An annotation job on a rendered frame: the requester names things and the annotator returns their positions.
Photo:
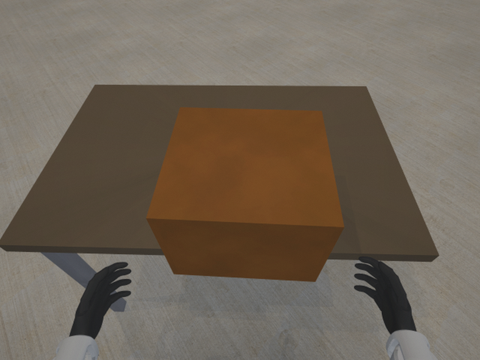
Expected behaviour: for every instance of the left robot hand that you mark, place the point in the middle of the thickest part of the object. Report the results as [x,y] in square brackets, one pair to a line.
[96,300]

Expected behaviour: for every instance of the carton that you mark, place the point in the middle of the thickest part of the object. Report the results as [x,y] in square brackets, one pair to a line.
[247,193]

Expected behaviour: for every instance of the right robot hand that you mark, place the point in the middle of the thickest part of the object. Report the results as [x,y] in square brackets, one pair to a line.
[389,294]

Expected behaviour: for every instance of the robot left forearm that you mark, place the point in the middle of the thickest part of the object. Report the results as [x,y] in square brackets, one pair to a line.
[77,347]

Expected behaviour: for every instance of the robot right forearm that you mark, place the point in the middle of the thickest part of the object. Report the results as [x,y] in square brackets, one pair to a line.
[408,345]

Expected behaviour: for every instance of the table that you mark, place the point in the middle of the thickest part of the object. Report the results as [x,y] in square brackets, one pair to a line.
[94,193]

